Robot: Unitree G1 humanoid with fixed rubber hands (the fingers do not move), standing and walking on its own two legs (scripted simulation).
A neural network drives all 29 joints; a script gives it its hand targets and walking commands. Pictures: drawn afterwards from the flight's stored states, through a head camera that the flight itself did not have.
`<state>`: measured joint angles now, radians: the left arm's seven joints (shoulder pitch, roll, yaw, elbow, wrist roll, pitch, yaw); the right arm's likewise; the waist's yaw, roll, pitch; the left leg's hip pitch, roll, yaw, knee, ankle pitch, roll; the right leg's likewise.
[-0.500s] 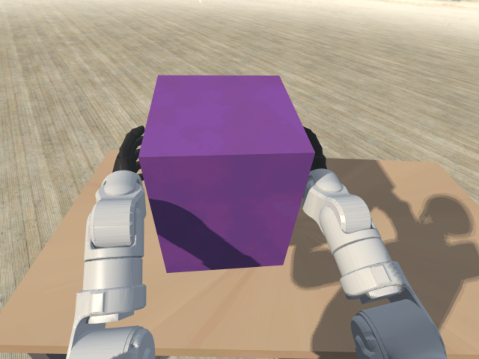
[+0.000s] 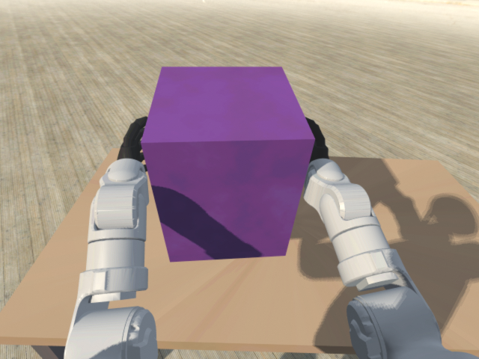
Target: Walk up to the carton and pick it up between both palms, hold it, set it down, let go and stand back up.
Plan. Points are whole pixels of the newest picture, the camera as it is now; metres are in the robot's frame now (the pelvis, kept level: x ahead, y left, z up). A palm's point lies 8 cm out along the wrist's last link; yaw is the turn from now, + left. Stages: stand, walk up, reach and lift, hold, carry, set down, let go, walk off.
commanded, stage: hold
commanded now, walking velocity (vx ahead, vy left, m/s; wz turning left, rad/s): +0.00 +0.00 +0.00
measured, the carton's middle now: (225, 164) +0.39 +0.00 +0.19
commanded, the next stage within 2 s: set down in 1.72 s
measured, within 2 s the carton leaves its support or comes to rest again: neither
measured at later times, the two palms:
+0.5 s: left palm (130, 168) +0.37 +0.15 +0.21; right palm (312, 166) +0.37 -0.14 +0.20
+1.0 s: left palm (129, 165) +0.37 +0.15 +0.21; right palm (312, 167) +0.37 -0.14 +0.20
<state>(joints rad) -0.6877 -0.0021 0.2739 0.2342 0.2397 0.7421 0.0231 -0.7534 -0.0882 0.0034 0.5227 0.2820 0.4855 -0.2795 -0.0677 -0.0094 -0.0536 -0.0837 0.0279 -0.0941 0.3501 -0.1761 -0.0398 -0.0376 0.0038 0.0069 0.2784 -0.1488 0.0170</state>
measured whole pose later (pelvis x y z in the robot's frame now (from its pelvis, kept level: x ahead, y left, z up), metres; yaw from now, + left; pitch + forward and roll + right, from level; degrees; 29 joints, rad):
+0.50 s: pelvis +0.01 +0.00 +0.00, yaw +0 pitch -6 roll -1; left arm -0.61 -0.01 0.26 0.12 0.23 0.78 0.03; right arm -0.70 -0.11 0.07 0.45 0.33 0.50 -0.30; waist -0.09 0.00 -0.04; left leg -0.06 0.03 -0.10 0.38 -0.21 -0.03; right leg 0.01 0.01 0.00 0.26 -0.16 0.02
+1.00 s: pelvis +0.00 +0.00 +0.00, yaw +1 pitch -5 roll -1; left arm -0.71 0.00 0.27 0.24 0.25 0.76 0.02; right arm -0.75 -0.08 -0.02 0.52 0.28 0.49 -0.27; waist -0.07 -0.01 -0.04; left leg -0.09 0.02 -0.10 0.35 -0.17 -0.03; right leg -0.04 0.00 0.00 0.28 -0.14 0.02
